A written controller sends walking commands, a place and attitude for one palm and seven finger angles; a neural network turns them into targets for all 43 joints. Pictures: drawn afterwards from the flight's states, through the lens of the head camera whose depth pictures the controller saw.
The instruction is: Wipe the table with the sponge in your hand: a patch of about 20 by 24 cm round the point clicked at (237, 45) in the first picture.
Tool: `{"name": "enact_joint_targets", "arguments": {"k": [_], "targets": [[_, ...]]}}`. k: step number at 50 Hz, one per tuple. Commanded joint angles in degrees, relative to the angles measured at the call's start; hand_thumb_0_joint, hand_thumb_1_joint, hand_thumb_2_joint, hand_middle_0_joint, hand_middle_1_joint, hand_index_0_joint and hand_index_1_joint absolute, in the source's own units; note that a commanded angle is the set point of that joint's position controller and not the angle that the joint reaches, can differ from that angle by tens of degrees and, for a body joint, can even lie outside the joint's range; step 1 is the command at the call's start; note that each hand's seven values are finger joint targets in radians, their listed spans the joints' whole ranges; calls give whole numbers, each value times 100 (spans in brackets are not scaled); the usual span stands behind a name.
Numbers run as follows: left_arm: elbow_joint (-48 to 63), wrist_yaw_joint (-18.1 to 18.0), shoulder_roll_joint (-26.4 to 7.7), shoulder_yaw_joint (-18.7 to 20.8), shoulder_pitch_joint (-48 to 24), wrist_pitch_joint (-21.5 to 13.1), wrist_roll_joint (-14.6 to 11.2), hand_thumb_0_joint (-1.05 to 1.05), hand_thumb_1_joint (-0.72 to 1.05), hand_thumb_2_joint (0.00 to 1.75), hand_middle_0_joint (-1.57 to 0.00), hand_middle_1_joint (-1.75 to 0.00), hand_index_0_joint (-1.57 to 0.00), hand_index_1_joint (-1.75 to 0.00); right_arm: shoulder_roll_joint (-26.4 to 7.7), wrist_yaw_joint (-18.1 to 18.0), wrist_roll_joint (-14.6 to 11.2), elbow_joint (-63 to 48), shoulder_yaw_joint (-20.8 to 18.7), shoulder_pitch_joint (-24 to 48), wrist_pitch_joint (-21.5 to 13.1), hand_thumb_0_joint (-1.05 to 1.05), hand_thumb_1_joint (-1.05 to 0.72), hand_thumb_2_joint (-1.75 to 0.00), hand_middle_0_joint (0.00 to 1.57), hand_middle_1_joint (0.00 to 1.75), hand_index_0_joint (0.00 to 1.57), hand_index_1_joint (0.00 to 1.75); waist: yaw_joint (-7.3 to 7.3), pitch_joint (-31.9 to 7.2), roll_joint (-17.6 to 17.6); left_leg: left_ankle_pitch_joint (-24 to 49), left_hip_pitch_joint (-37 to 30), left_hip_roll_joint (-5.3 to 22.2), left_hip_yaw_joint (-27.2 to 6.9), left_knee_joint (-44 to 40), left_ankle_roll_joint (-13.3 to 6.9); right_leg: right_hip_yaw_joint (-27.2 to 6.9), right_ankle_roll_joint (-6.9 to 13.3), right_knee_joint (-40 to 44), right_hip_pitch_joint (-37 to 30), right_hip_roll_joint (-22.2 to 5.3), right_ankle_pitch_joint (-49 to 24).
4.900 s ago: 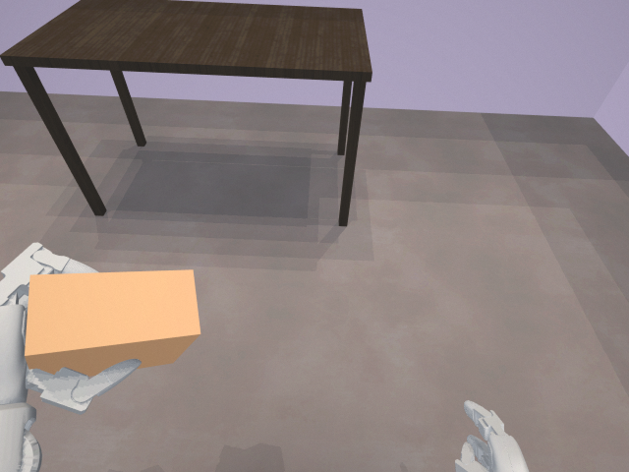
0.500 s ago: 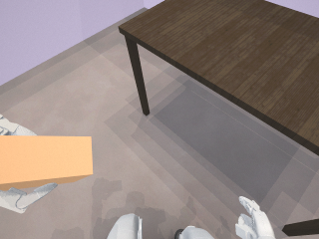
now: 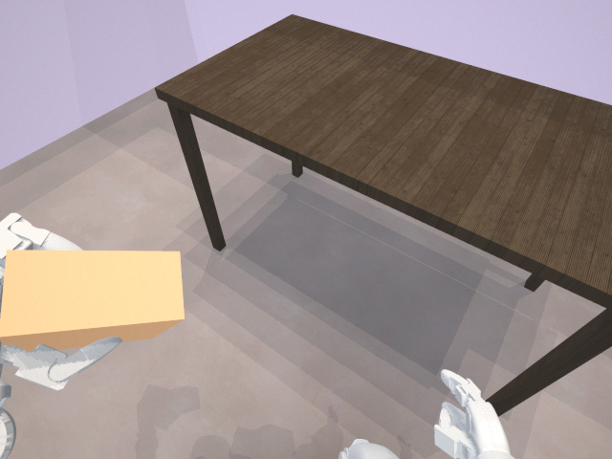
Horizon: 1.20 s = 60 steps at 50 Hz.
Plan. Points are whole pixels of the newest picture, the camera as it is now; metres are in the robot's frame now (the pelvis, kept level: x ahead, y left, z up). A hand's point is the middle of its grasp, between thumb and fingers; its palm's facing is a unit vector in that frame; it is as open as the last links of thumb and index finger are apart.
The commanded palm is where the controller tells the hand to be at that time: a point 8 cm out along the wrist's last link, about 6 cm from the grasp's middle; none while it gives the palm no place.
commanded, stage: turn to face it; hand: left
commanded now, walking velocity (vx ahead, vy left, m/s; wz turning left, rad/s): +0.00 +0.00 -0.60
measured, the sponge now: (120, 301) +0.23 +0.21 +0.15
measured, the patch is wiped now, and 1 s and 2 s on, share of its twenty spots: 0.00 0.00 0.00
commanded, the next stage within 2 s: take the last steps up to it in 1.38 s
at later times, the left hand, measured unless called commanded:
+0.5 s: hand (214, 291) +0.23 +0.11 +0.17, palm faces +0.09 -0.85 -0.52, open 10.8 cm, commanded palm +0.20 +0.16 +0.18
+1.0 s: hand (381, 342) +0.20 -0.04 +0.18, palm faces -0.21 -0.82 -0.54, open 10.8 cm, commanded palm +0.18 +0.03 +0.18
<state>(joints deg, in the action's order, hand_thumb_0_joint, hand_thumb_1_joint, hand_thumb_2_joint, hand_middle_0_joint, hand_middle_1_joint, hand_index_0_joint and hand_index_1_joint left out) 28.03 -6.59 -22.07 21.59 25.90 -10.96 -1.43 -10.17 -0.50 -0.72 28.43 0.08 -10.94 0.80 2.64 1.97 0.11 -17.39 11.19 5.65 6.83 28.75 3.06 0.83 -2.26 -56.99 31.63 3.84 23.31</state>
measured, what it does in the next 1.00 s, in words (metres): walks backwards, turning right: right foot, then left foot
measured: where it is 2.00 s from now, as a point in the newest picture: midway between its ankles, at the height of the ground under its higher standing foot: outside the picture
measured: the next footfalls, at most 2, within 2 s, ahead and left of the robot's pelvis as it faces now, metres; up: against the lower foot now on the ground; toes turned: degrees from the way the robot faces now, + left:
right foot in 0.12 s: +0.06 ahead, -0.15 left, +0.00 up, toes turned -10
left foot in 0.42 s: +0.05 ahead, +0.07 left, +0.00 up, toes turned -13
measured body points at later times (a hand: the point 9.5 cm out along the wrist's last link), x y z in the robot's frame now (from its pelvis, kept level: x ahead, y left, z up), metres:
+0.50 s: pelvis -0.05 -0.05 -0.01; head -0.01 -0.06 +0.44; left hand +0.22 +0.16 +0.20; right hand +0.02 -0.35 -0.09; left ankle +0.01 +0.08 -0.73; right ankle -0.01 -0.14 -0.70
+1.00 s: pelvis -0.11 -0.09 +0.00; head -0.08 -0.13 +0.45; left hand +0.21 +0.01 +0.20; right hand -0.13 -0.39 -0.10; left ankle -0.03 +0.03 -0.71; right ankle -0.11 -0.18 -0.73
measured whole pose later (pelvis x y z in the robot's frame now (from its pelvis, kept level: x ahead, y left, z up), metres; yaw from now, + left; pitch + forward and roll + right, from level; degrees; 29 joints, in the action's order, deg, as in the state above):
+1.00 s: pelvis -0.11 -0.09 +0.00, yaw -38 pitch +2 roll +2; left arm 34.7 -8.0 -25.0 24.0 32.2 -11.3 -2.6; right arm -14.2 -0.9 -0.5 31.6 -0.8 -9.4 3.4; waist -0.3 5.1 1.2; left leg -25.4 21.0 2.1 3.3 42.6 4.2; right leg -2.4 4.7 -30.5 21.9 4.3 10.0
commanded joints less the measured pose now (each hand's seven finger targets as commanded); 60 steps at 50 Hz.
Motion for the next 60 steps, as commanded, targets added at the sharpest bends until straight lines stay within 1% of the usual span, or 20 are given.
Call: {"name": "enact_joint_targets", "arguments": {"k": [1, 4, 5, 6, 7, 8, 10, 19, 20, 22, 25, 32, 34, 35, 36, 40, 51, 55, 56, 60], "targets": [[1504, -165, -628, 129, -889, -309, -22, 0, 10, 130, -120, -160, -120, -160, -966, -27, -79, -651, -312, 86, -495, 0, -90, -90, 20, 30, 20, 30, -237, -191, -1407, 2637, -260, 1430, 34, -455, -575, 565, -142, 1536, -736, -306, -19], [1366, -196, -833, 298, -1186, -273, 28, 0, 10, 130, -120, -160, -120, -160, -992, -2, -55, -595, -325, 126, -669, 0, -90, -90, 20, 30, 20, 30, -166, -465, -1144, 2462, -62, 1246, 258, 647, -298, 794, -85, 2817, -2038, -174, -1077], [1294, -219, -991, 393, -1175, -259, 92, 0, 10, 130, -120, -160, -120, -160, -933, 7, -69, -588, -311, 127, -675, 0, -90, -90, 20, 30, 20, 30, -173, -580, -641, 1824, 400, 983, 304, 1491, -149, 237, 173, 3167, -2537, -624, -1923], [1376, -287, -1236, 652, -1063, -334, 55, 0, 10, 130, -120, -160, -120, -160, -703, 0, -87, -682, -231, 268, -672, 0, -90, -90, 20, 30, 20, 30, -107, -765, 741, -117, 1398, 333, 377, 2672, 101, -1337, 742, 3182, -3221, -1605, -4370], [1232, -341, -1448, 1033, -673, -340, -57, 0, 10, 130, -120, -160, -120, -160, -688, -31, -69, -739, -225, 434, -628, 0, -90, -90, 20, 30, 20, 30, 26, -1087, 1536, -1859, 1912, -25, -239, 3565, 178, -2516, 1133, 3396, -2965, -2284, -4763], [1513, -336, -1490, 1088, -397, -319, -169, 0, 10, 130, -120, -160, -120, -160, -709, -48, -64, -691, -300, 512, -517, 0, -90, -90, 20, 30, 20, 30, 39, -1178, 1474, -1732, 1818, 37, -808, 4005, 159, -2760, 1154, 3576, -2654, -2321, -3626], [2019, -356, -1503, 1339, 209, -417, -227, 0, 10, 130, -120, -160, -120, -160, -606, 17, 13, -576, -138, 625, -292, 0, -90, -90, 20, 30, 20, 30, -34, -1492, 284, -1287, 1976, 49, -905, 3821, 183, -2262, 1314, 3246, -3006, -2065, -3166], [1633, -305, -1113, 1216, 660, -349, -237, 0, 10, 130, -120, -160, -120, -160, -774, -18, -25, -563, -227, 366, -82, 0, -90, -90, 20, 30, 20, 30, -212, -1094, 538, -357, -147, -230, -419, 64, -12, -2102, 865, 3551, -1124, -1356, -922], [1607, -285, -1071, 1104, 602, -361, -241, 0, 10, 130, -120, -160, -120, -160, -854, -59, -35, -534, -258, 290, -94, 0, -90, -90, 20, 30, 20, 30, -257, -1007, 226, -250, -550, 60, -591, -545, -148, -1862, 659, 3108, -776, -1039, -740], [1525, -231, -1078, 1129, 318, -445, -135, 0, 10, 130, -120, -160, -120, -160, -1010, -144, -9, -664, -310, 532, -138, 0, -90, -90, 20, 30, 20, 30, -132, -592, -1731, -256, -45, 1915, -2128, -1537, -1023, -606, 112, 538, -20, -66, 656], [1623, -170, -796, 540, -435, -407, 22, 0, 10, 130, -120, -160, -120, -160, -884, -116, -46, -601, -339, 436, -272, 0, -90, -90, 20, 30, 20, 30, -170, -206, -1176, 789, 495, 1953, -1183, -1126, -1152, -243, -72, -947, 54, -554, 335], [1744, -235, -819, 311, -775, -317, 33, 0, 10, 130, -120, -160, -120, -160, -1029, 7, -34, -618, -332, 83, -659, 0, -90, -90, 20, 30, 20, 30, -201, -464, -1581, 1973, 192, 1387, 52, 186, -382, 822, -112, 2329, -1719, -276, -369], [1714, -260, -1131, 618, -768, -373, 45, 0, 10, 130, -120, -160, -120, -160, -861, 50, -58, -637, -299, 48, -676, 0, -90, -90, 20, 30, 20, 30, -192, -697, -459, 1003, 631, 901, 355, 1608, -58, -64, 273, 3227, -2424, -1003, -2195], [1405, -332, -1495, 996, -344, -372, 57, 0, 10, 130, -120, -160, -120, -160, -701, 34, -21, -729, -243, 225, -629, 0, -90, -90, 20, 30, 20, 30, -98, -740, 971, -1427, 1939, 128, 284, 2763, 189, -1966, 926, 3289, -2902, -2024, -4383], [1415, -334, -1395, 1052, -203, -292, -152, 0, 10, 130, -120, -160, -120, -160, -723, 12, -69, -739, -279, 413, -547, 0, -90, -90, 20, 30, 20, 30, -23, -1016, 1557, -1775, 2134, -25, -425, 3701, 207, -2713, 1095, 3590, -2696, -2367, -4237], [1862, -333, -1283, 1277, 522, -431, -266, 0, 10, 130, -120, -160, -120, -160, -515, 35, 25, -568, -82, 616, -148, 0, -90, -90, 20, 30, 20, 30, -146, -1380, 333, -1034, 2199, 86, -776, 3568, 285, -1741, 1256, 3161, -3127, -1942, -4112], [1628, -337, -1015, 744, 178, -244, -163, 0, 10, 130, -120, -160, -120, -160, -775, -103, -22, -645, -186, 446, -8, 0, -90, -90, 20, 30, 20, 30, -168, -1139, 424, -191, -183, -209, -411, -196, -85, -2113, 855, 3568, -1602, -1376, -1505], [1884, -298, -1305, 873, -284, -388, -35, 0, 10, 130, -120, -160, -120, -160, -853, -221, 9, -742, -246, 495, -206, 0, -90, -90, 20, 30, 20, 30, -43, -653, -1937, -97, 36, 1942, -2037, -1582, -1186, -507, 104, 322, -318, -139, 581], [1663, -275, -1065, 684, -235, -376, -10, 0, 10, 130, -120, -160, -120, -160, -765, -230, 57, -749, -257, 472, -282, 0, -90, -90, 20, 30, 20, 30, -147, -274, -1669, -47, 775, 2045, -2088, -1632, -1369, -412, 36, -568, -449, -281, 441], [1822, -261, -786, 288, -550, -363, -5, 0, 10, 130, -120, -160, -120, -160, -906, -111, -46, -622, -307, 200, -622, 0, -90, -90, 20, 30, 20, 30, -185, -311, -1586, 2184, 99, 1379, -371, -694, -776, 292, -52, 971, -728, -411, 253]]}}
